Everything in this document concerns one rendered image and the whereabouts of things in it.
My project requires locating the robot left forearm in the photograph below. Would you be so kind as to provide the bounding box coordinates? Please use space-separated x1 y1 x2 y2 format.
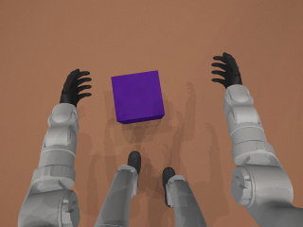
17 103 80 227

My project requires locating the robot left upper arm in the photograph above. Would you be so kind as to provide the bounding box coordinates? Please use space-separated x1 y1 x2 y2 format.
19 188 80 227

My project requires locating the robot right forearm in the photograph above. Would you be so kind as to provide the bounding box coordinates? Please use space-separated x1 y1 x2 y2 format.
223 84 294 201

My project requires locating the robot right thigh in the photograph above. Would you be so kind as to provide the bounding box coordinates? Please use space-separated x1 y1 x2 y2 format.
166 180 208 227

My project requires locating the robot left hand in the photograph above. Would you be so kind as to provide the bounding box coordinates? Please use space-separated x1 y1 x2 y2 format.
60 68 92 108

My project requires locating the carton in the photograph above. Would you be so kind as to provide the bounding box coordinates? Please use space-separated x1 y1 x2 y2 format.
111 70 165 125

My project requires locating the right robot foot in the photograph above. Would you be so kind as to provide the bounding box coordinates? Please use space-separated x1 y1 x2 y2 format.
162 167 176 208

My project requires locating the robot right upper arm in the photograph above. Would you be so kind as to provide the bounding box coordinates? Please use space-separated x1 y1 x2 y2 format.
230 164 303 227

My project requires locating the robot right hand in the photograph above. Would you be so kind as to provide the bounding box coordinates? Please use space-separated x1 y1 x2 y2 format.
211 52 242 89

